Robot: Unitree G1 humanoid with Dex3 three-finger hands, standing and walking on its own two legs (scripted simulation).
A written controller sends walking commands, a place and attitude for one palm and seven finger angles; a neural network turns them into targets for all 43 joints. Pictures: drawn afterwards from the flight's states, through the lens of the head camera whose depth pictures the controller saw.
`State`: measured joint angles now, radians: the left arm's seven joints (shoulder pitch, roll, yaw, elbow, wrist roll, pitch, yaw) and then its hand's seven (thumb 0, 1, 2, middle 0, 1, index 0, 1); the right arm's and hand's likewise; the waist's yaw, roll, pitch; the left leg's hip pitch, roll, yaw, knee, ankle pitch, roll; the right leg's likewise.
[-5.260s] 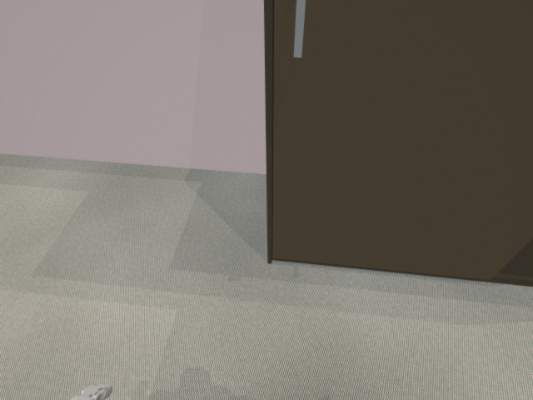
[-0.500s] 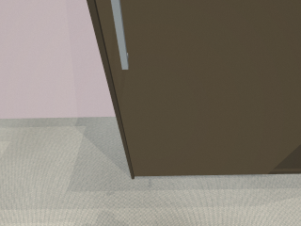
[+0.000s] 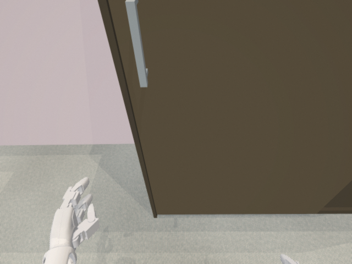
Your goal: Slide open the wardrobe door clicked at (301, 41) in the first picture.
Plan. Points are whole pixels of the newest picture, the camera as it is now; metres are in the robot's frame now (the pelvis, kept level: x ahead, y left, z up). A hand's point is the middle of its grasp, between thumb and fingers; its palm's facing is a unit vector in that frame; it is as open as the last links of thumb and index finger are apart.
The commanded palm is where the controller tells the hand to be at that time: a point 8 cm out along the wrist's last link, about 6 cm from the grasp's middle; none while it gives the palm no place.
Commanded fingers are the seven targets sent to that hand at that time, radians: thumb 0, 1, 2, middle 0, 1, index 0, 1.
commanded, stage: raise the hand with hooked fingers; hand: left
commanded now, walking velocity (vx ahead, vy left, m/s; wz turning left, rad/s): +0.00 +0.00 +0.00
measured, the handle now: (139, 44) +0.51 +0.10 +0.28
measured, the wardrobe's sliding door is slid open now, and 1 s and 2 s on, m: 0.00 0.00 0.00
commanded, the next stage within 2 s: move the hooked fingers beside the handle in 1.90 s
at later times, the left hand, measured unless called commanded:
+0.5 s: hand (80, 217) +0.19 +0.19 +0.09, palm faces -0.04 -0.99 -0.13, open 10.3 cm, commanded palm +0.14 +0.27 +0.09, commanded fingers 0.00 0.06 0.54 -0.26 -0.84 -0.26 -0.84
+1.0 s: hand (25, 167) +0.23 +0.26 +0.19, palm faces +0.11 -0.98 -0.13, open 13.2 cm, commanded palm +0.19 +0.30 +0.20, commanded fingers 0.00 -0.50 0.30 -0.30 -1.20 -0.30 -1.20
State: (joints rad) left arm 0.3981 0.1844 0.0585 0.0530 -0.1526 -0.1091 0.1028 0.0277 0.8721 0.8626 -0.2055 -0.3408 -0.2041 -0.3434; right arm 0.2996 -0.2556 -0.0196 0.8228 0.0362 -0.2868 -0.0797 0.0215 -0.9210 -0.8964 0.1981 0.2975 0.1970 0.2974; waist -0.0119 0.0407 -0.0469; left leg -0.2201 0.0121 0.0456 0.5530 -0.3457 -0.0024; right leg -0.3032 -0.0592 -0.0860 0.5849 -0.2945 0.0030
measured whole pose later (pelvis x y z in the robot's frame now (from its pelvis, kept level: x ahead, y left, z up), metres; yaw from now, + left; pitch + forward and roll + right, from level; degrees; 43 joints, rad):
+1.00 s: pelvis -0.01 +0.01 +0.01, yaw +1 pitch -3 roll -1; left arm 0.06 0.41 0.41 -0.17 -0.34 0.13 -0.32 -0.01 -0.31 0.38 -0.29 -1.07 -0.29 -1.07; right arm 0.21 -0.27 0.07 0.61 0.07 -0.33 -0.12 0.02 -0.90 -0.90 0.20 0.30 0.20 0.30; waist 0.07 0.04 -0.01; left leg -0.14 0.02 0.03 0.52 -0.32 0.00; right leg -0.19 -0.05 -0.11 0.50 -0.24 0.01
